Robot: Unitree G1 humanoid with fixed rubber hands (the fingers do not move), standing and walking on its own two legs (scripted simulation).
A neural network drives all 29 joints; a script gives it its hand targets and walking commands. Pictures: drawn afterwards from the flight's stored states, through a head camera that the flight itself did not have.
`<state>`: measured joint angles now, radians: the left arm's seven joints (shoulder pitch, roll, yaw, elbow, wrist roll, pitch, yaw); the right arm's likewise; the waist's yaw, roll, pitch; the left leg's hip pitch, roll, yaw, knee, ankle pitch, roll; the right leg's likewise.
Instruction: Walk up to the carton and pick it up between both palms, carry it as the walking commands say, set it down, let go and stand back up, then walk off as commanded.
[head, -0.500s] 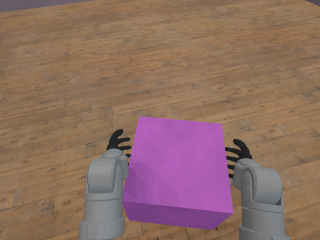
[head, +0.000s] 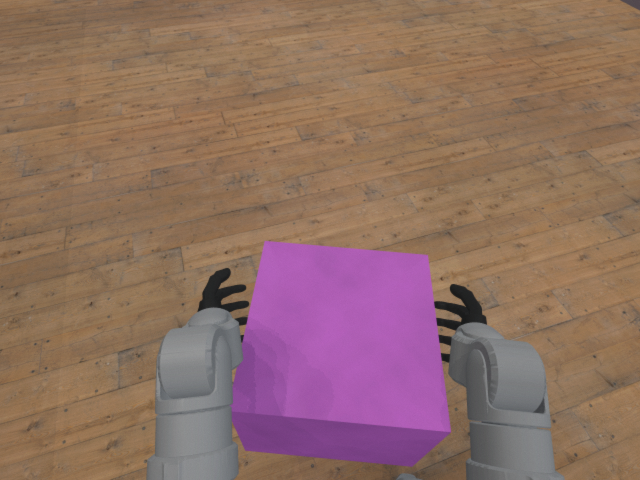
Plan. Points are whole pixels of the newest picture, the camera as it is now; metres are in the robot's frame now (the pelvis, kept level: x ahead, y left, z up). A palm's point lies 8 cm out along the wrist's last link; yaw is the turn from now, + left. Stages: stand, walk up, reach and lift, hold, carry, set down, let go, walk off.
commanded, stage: carry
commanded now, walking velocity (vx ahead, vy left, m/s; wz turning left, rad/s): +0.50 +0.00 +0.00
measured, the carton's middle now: (337, 352) +0.30 +0.01 -0.04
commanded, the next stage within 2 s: none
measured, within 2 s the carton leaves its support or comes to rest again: neither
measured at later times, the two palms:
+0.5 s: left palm (275, 123) +0.65 +0.12 +0.07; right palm (450, 133) +0.65 -0.18 +0.06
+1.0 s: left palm (286, 26) +1.02 +0.13 +0.07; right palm (418, 30) +1.02 -0.17 +0.06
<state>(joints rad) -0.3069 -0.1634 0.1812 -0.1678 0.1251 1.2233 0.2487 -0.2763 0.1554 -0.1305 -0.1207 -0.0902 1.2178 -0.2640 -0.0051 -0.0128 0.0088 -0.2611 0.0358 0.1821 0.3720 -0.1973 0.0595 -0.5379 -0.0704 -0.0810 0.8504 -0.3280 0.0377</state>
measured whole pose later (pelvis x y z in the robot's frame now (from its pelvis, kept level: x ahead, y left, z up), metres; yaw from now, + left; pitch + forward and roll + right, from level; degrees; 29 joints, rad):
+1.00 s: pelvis +0.73 -0.04 -0.01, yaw +1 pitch +3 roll +0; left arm -0.28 -0.16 0.16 -0.29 0.11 1.20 0.21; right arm -0.27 0.15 -0.10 -0.27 -0.09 1.24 -0.28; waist 0.01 0.00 0.00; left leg -0.06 0.06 0.16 0.41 -0.40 -0.02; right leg -0.47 -0.06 -0.18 0.44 -0.09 0.01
